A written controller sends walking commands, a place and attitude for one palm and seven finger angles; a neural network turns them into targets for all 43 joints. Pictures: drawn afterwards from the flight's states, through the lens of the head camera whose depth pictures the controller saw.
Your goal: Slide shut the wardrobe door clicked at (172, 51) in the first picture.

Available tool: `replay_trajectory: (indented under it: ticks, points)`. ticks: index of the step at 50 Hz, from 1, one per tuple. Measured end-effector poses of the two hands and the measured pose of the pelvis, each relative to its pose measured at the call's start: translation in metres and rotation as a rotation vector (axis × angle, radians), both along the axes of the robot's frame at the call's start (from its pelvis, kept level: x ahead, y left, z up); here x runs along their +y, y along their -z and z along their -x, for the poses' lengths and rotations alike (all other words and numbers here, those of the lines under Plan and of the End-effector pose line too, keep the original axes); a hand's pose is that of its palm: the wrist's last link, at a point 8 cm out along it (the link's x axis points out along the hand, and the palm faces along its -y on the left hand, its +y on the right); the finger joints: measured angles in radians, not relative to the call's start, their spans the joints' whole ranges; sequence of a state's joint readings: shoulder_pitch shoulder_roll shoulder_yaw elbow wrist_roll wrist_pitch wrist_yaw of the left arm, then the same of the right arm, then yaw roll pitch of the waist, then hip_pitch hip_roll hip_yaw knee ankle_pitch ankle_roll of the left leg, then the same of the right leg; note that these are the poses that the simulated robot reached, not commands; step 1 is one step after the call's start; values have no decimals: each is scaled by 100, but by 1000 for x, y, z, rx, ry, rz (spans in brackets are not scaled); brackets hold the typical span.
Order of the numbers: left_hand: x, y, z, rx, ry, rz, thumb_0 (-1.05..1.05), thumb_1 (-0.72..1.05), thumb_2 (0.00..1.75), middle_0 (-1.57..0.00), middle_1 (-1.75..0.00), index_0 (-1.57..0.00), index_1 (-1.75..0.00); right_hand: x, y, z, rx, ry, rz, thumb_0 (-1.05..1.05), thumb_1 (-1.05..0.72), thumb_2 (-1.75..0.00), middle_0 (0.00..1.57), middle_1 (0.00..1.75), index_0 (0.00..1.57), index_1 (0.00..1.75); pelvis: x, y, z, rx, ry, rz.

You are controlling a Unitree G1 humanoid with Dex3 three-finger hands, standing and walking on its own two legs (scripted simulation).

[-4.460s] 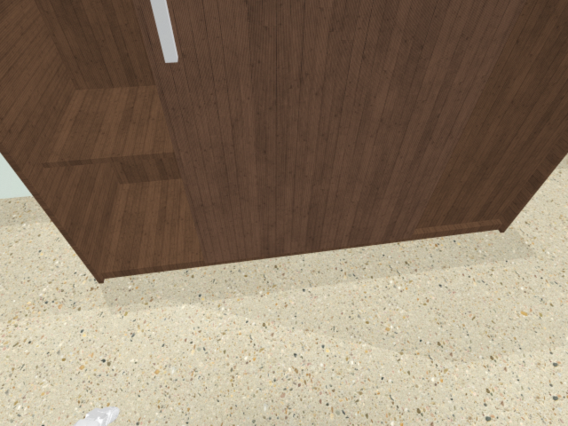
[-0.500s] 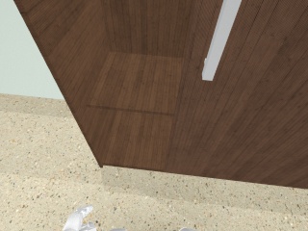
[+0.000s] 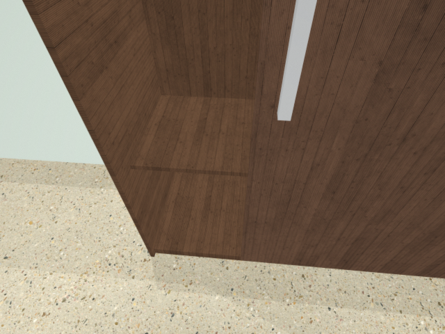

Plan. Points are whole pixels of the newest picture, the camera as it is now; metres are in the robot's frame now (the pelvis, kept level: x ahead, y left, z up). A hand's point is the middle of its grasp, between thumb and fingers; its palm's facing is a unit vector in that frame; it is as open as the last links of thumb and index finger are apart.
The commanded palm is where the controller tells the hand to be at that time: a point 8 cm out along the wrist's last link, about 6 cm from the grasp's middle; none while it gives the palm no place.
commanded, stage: come to a stop and stand still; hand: right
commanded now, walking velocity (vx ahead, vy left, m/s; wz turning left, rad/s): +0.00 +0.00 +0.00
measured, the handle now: (292, 57) +0.52 -0.10 +0.25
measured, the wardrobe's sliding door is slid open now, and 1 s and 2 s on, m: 0.41 0.41 0.41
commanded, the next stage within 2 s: look again from close up in 0.50 s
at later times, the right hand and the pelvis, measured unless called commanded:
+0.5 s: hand out of the picture -0.03 -0.18 -0.18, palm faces +0.00 +0.98 -0.19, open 7.4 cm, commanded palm none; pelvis -0.01 -0.01 +0.00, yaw +0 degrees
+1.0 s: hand out of the picture +0.04 -0.16 -0.17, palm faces +0.01 +0.97 -0.24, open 7.3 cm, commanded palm none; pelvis +0.01 +0.02 +0.00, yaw +1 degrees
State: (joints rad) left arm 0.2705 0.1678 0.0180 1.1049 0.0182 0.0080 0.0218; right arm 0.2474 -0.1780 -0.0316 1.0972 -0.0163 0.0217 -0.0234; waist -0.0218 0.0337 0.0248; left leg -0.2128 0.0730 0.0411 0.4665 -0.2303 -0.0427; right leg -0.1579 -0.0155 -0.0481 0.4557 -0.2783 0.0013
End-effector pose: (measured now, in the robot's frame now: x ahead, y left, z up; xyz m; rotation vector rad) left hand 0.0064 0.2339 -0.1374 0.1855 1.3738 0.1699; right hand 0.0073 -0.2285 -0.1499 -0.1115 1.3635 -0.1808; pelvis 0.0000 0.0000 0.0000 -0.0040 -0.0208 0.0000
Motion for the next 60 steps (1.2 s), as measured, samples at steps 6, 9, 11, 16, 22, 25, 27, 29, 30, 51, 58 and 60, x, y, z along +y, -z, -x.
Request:
replay_trajectory:
  ticks: [6, 9, 11, 16, 22, 25, 27, 29, 30, 51, 58, 60]
  points:
    - [-22, 1, 9, -6, -13, 26, 1, 92, 90, -20, -30, -20, -30, -6, -1, 0, -6, -24, -9, 0, -91, -89, 20, 29, 20, 30, -8, -3, 3, -8, -5, -1]
    - [-26, 2, 15, 0, -23, 38, 1, 92, 90, -20, -30, -20, -30, -6, -2, 5, 4, -30, -10, 0, -91, -89, 20, 29, 20, 30, -11, -3, 4, -7, -7, 0]
    - [-29, 3, 19, 6, -30, 44, 1, 92, 90, -20, -30, -20, -30, -5, -3, 9, 16, -31, -10, 0, -91, -89, 20, 29, 20, 30, -11, -3, 4, -6, -9, 1]
    - [-33, 4, 28, 26, -46, 57, 0, 91, 90, -20, -30, -20, -30, 0, -3, 23, 59, -31, -15, 0, -91, -90, 20, 29, 20, 30, -11, -4, 4, -3, -14, 1]
    - [-32, 10, 31, 22, -33, 74, 0, 91, 90, -20, -30, -20, -30, 5, -1, 36, 88, -50, -5, 0, -91, -89, 20, 29, 20, 30, -10, 2, 8, 9, -11, -5]
    - [-30, 15, 26, 6, -17, 83, 0, 91, 90, -20, -30, -20, -30, 4, -3, 38, 92, -46, 1, 0, -91, -89, 20, 29, 20, 30, -10, 5, 6, 13, -4, -3]
    - [-29, 18, 21, -3, -11, 90, 0, 91, 90, -20, -30, -20, -30, 3, -5, 37, 88, -40, 11, 0, -91, -89, 20, 29, 20, 30, -8, 5, 4, 11, -3, -1]
    - [-28, 20, 16, -11, -5, 93, 0, 91, 90, -20, -30, -20, -30, 2, -7, 34, 82, -36, 21, 0, -91, -89, 20, 29, 20, 30, -7, 5, 2, 7, -3, 2]
    - [-26, 20, 14, -14, -3, 92, 0, 91, 90, -20, -30, -20, -30, 2, -8, 32, 77, -35, 26, 0, -91, -89, 20, 29, 20, 30, -5, 5, 0, 5, -4, 3]
    - [10, 20, -5, -4, -4, 81, 0, 91, 90, -20, -30, -20, -30, 24, -15, -27, -24, -63, 54, 1, -92, -89, 20, 29, 20, 30, 26, 2, -12, 7, -9, 12]
    - [15, 18, -2, 16, -6, 78, 0, 91, 90, -20, -30, -20, -30, 30, -13, -27, -19, -56, 47, 1, -92, -89, 20, 29, 20, 30, 32, 1, -14, 5, -5, 9]
    - [16, 17, -1, 22, -6, 77, 0, 91, 90, -20, -30, -20, -30, 32, -13, -25, -14, -53, 44, 1, -93, -89, 20, 29, 20, 30, 33, 1, -14, 5, -4, 8]
